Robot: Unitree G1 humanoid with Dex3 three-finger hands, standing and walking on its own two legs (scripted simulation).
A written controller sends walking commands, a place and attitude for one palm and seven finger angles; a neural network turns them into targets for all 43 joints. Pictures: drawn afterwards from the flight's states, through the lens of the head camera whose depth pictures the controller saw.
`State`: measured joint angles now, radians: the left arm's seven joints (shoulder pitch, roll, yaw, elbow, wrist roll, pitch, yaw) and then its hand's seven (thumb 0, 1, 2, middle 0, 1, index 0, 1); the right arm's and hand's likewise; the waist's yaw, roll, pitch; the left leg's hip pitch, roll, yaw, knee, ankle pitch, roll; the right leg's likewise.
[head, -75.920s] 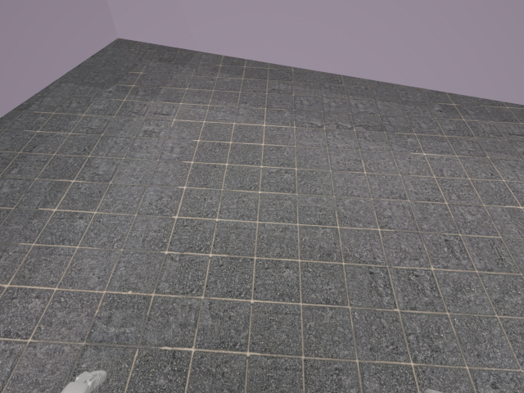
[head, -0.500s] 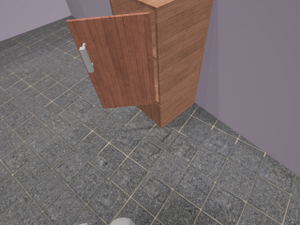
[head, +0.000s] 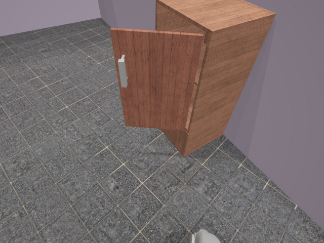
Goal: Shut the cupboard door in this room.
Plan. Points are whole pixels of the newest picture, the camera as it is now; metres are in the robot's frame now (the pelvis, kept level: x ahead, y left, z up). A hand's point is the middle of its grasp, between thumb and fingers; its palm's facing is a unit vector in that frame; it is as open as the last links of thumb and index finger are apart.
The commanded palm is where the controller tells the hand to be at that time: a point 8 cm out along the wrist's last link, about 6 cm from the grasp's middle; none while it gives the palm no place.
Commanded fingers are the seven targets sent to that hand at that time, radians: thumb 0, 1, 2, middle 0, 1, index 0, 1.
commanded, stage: take the last steps up to it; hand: left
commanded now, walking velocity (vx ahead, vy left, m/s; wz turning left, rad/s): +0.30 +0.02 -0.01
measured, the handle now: (123, 71) +0.79 +0.24 -0.04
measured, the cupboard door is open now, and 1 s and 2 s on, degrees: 53 53 53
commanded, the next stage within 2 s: come to a stop and stand still in 0.58 s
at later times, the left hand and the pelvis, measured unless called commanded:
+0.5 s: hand (125, 217) +0.22 +0.13 -0.16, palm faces +0.09 -0.97 -0.22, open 7.2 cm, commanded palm none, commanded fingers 0.00 0.90 0.90 -0.20 -0.30 -0.20 -0.30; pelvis +0.20 -0.05 +0.00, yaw +1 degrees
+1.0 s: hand (113, 183) +0.33 +0.19 -0.18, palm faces +0.07 -0.98 -0.20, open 7.3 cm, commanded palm none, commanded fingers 0.00 0.90 0.90 -0.20 -0.30 -0.20 -0.30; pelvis +0.32 +0.00 +0.00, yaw -1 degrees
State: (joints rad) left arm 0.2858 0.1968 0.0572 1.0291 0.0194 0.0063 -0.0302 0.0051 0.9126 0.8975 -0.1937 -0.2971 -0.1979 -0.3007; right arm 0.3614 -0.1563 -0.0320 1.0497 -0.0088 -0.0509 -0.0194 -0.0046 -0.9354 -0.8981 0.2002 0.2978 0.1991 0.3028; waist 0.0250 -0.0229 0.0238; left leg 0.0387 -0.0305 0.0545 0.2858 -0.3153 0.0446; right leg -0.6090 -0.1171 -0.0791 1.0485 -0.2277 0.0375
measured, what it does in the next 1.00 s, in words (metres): walks ahead: right foot, then left foot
